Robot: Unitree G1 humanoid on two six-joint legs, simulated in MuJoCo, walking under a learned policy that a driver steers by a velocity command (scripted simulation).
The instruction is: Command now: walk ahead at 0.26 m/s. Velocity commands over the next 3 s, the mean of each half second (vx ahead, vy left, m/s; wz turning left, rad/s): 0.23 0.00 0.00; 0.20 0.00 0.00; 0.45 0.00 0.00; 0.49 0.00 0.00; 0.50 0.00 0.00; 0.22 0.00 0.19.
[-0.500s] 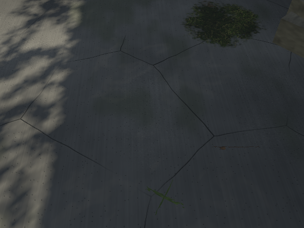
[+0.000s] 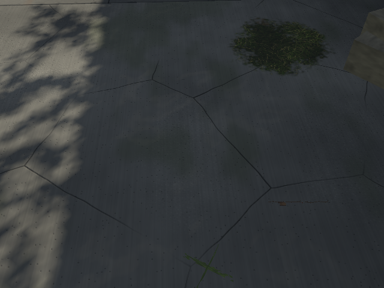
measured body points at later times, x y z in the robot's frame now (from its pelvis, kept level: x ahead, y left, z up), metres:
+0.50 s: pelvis +0.13 -0.03 +0.00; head +0.17 -0.03 +0.45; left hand +0.08 +0.21 -0.14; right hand +0.32 -0.26 -0.12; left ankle +0.25 +0.07 -0.72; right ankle +0.01 -0.12 -0.73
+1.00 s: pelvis +0.21 -0.04 +0.02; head +0.21 -0.06 +0.47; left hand +0.15 +0.22 -0.11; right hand +0.34 -0.30 -0.11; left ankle +0.27 +0.11 -0.67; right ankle +0.17 -0.14 -0.73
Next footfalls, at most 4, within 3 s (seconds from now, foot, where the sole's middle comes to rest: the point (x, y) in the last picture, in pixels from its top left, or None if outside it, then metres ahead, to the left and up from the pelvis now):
0.52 left None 0.29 0.07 -0.77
0.84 right None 0.21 -0.14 -0.77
1.28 left None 0.47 0.13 -0.77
1.82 right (223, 215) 0.82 -0.09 -0.77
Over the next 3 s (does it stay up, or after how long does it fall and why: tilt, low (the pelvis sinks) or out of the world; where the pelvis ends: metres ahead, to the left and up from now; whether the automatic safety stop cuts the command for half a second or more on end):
stays up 1.19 0.04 0.00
